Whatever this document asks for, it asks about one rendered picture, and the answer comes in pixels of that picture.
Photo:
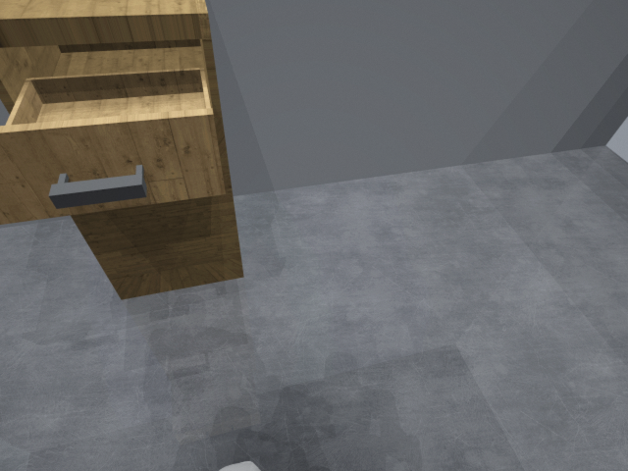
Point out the drawer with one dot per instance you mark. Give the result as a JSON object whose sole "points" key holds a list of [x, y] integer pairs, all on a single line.
{"points": [[101, 126]]}

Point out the cabinet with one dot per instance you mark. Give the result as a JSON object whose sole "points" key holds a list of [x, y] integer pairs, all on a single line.
{"points": [[150, 248]]}

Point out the handle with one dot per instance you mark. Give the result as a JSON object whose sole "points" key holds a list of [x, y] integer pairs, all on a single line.
{"points": [[64, 194]]}

